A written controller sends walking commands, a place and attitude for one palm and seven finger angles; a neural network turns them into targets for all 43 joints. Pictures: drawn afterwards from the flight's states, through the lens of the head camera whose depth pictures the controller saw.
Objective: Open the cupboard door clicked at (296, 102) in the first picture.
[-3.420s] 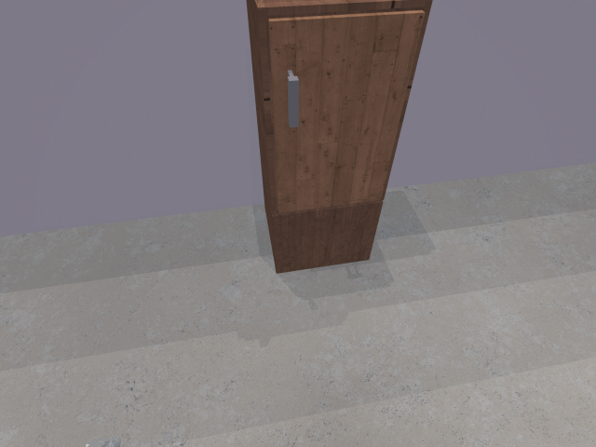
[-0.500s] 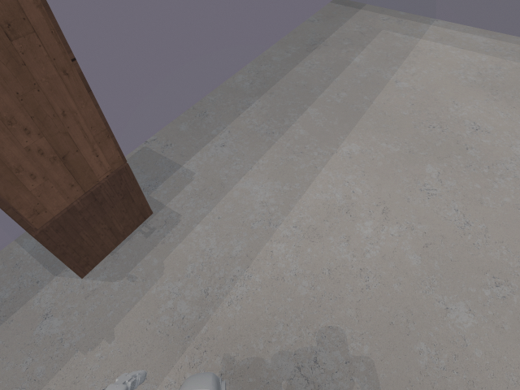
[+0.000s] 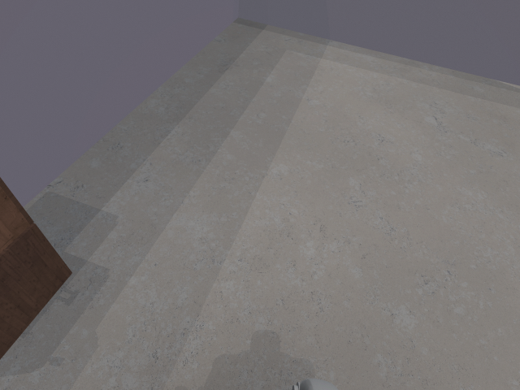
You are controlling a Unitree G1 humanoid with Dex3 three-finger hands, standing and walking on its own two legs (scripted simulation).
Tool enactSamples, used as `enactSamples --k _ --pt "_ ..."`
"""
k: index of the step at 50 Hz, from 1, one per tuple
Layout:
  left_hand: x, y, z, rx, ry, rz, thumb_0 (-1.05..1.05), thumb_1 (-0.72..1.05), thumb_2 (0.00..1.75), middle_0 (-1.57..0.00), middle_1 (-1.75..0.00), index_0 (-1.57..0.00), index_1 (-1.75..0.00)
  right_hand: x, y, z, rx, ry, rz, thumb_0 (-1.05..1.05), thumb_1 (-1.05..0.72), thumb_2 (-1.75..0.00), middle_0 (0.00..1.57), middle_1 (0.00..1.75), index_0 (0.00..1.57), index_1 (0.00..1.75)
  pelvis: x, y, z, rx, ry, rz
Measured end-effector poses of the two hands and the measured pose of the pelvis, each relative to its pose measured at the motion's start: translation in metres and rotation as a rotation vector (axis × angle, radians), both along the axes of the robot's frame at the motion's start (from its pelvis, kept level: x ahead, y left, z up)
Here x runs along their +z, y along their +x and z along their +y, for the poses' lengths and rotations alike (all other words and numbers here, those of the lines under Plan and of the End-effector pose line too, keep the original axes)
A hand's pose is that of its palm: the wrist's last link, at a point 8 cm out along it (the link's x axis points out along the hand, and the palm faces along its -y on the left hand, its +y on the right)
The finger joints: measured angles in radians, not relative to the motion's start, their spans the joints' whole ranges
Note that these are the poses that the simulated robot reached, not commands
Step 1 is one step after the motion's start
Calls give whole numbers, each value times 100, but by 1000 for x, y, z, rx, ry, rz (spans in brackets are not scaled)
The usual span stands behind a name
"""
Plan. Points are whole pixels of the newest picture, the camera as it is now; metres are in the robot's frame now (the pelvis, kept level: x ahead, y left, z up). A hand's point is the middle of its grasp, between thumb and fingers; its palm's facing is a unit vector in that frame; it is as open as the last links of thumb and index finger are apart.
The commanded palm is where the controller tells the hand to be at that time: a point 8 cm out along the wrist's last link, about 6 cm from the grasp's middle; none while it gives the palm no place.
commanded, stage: walk to a spot facing it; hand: left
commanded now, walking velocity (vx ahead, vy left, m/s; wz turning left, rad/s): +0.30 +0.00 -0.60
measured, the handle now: out of the picture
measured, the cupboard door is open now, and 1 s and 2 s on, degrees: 0 0 0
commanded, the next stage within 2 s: turn to face it in 0.40 s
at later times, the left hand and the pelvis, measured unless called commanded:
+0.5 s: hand (228, 284) +0.36 +0.08 -0.18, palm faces -0.29 -0.94 -0.19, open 7.4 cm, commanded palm none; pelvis +0.20 -0.06 -0.02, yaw -16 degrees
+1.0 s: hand (211, 264) +0.41 +0.13 -0.19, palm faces -0.09 -0.98 -0.16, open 7.4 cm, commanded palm none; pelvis +0.35 -0.04 -0.01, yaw -9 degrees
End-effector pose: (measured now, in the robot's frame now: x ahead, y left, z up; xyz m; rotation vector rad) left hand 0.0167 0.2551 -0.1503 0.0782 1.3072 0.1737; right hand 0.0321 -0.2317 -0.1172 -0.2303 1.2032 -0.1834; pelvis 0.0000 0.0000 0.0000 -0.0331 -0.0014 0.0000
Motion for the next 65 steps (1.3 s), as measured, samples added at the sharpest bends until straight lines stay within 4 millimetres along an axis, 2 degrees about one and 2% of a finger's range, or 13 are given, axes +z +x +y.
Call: enactSamples --k 6,12,16,19,21,26,30,34,39,42,46,57,65 --pt "1 101 -10 -120 -6 -50 1 91 90 -19 -30 -20 -30 -9 -49 13 -166 32 194 1 -92 -90 20 30 20 30 -2 43 2 -74 8 3" --pt "-4 220 -58 -282 -34 -116 1 91 90 -19 -30 -19 -30 -16 -79 27 -316 89 377 1 -91 -90 20 29 20 30 -14 93 -12 -142 18 5" --pt "-11 300 -100 -372 -40 -212 1 91 90 -19 -30 -20 -30 -27 -73 24 -394 135 466 1 -91 -90 20 30 20 30 -30 134 -34 -190 23 0" --pt "-15 335 -118 -385 -29 -269 1 91 90 -19 -30 -20 -30 -42 -40 6 -421 148 451 1 -91 -90 20 30 20 30 -39 160 -50 -216 29 -12" --pt "-11 344 -122 -388 -16 -250 0 91 90 -19 -30 -20 -30 -46 1 -13 -417 131 368 1 -91 -90 20 30 20 30 -35 174 -56 -233 28 -22" --pt "3 350 -118 -407 38 -158 0 92 90 -20 -30 -20 -30 -38 130 -61 -376 79 65 1 -91 -90 20 29 20 30 -18 208 -64 -299 39 -8" --pt "13 361 -106 -404 75 -115 0 93 90 -20 -30 -20 -30 -25 216 -82 -332 58 -111 1 -91 -90 19 29 20 30 -11 237 -65 -321 39 3" --pt "14 371 -100 -368 76 -99 0 92 90 -20 -30 -20 -30 -18 274 -84 -283 60 -164 0 -91 -90 19 29 20 30 -8 268 -64 -308 29 -1" --pt "-3 377 -96 -280 35 -70 0 91 90 -20 -30 -20 -30 -22 321 -69 -206 67 -114 0 -91 -90 19 29 20 30 -14 308 -58 -249 6 -14" --pt "-20 378 -90 -223 10 -28 0 91 90 -20 -30 -20 -30 -28 340 -56 -162 62 -74 0 -91 -90 19 29 20 30 -22 329 -52 -216 14 -21" --pt "-21 379 -82 -194 4 28 1 91 90 -20 -30 -20 -30 -25 345 -46 -162 54 -37 0 -91 -90 20 29 20 30 -19 339 -45 -196 14 -21" --pt "1 416 -67 -119 49 -55 1 91 90 -19 -30 -20 -30 -13 333 -69 -139 12 74 0 -92 -90 20 30 21 30 -6 349 -51 -82 -1 17" --pt "21 439 -87 -78 108 -185 1 91 90 -19 -30 -20 -30 -26 338 -105 -87 34 87 1 -91 -90 20 30 20 30 -10 343 -83 20 13 23"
